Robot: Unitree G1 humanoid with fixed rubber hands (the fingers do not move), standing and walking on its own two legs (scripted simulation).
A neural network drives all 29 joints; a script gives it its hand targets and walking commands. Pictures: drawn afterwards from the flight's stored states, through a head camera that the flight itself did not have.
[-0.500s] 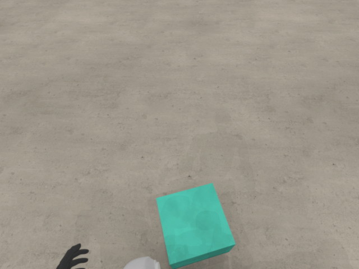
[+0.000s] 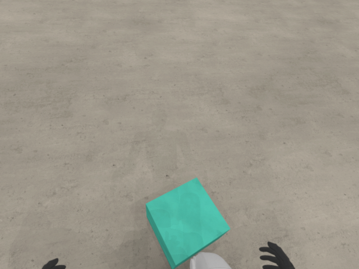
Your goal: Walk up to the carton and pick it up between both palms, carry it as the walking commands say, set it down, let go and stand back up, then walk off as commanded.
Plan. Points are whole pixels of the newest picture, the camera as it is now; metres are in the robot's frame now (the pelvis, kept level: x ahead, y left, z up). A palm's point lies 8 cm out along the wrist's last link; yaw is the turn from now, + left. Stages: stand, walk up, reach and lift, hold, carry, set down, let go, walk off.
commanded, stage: walk off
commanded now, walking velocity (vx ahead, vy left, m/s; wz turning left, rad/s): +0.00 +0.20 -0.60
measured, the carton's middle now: (184, 222) +0.38 -0.09 -0.67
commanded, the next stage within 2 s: stand in 0.74 s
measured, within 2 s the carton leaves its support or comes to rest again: neither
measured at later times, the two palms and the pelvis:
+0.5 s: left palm (3, 251) +0.16 +0.36 -0.08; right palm out of the picture +0.05 -0.18 -0.12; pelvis +0.01 +0.10 +0.01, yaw -17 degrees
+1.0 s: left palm (44, 184) +0.33 +0.35 -0.11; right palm out of the picture -0.03 -0.01 -0.11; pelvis +0.07 +0.22 +0.00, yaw -32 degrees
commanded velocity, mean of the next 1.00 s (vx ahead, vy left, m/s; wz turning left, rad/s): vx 0.00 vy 0.14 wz -0.43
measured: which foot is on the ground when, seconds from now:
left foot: down 0.00-0.20, up 0.22-0.60, down 0.62-1.00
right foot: up 0.00-0.18, down 0.20-0.62, up 0.64-1.00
